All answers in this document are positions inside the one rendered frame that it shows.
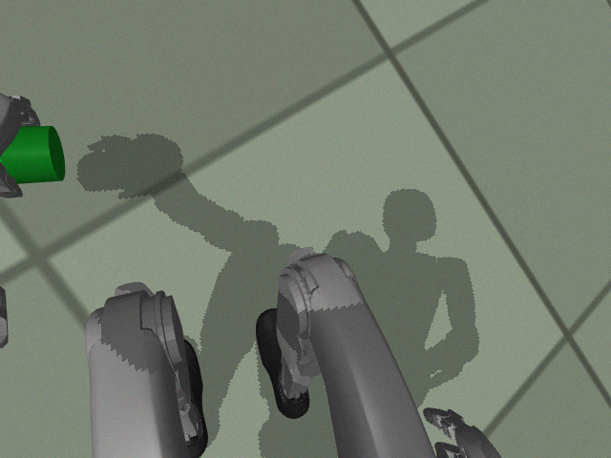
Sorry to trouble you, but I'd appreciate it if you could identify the left robot hand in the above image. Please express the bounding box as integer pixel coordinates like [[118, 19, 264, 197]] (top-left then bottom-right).
[[0, 93, 40, 198]]

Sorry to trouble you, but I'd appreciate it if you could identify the right robot hand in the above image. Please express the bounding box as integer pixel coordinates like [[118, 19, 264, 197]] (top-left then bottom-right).
[[423, 407, 501, 458]]

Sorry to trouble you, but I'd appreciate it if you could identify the left robot foot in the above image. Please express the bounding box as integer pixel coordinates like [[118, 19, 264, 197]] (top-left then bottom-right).
[[184, 340, 208, 458]]

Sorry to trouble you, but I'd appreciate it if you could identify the right robot foot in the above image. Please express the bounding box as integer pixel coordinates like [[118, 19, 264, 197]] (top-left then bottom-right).
[[256, 308, 309, 419]]

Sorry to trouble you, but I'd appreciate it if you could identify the can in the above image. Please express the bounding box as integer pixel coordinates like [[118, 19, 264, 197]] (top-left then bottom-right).
[[0, 126, 65, 184]]

